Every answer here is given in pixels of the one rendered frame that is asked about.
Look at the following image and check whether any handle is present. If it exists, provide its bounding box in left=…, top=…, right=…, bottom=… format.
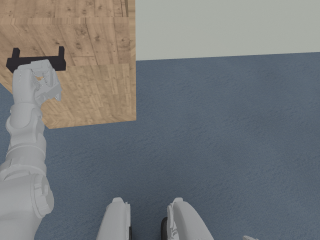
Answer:
left=6, top=46, right=66, bottom=74

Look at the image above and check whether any robot left upper arm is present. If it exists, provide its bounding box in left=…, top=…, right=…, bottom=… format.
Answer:
left=0, top=173, right=54, bottom=240

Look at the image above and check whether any right robot thigh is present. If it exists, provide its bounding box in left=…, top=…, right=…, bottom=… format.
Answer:
left=167, top=201, right=214, bottom=240

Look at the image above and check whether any left robot hand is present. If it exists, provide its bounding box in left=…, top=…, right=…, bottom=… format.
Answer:
left=12, top=59, right=62, bottom=109

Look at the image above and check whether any cabinet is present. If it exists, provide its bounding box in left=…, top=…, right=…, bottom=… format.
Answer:
left=0, top=0, right=136, bottom=129

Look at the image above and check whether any drawer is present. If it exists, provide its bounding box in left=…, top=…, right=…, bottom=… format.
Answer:
left=0, top=0, right=131, bottom=70

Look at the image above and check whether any robot right shin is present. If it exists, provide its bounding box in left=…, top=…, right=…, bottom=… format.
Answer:
left=166, top=197, right=183, bottom=240

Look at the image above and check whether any left robot forearm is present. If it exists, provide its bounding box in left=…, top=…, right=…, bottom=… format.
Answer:
left=0, top=102, right=47, bottom=182

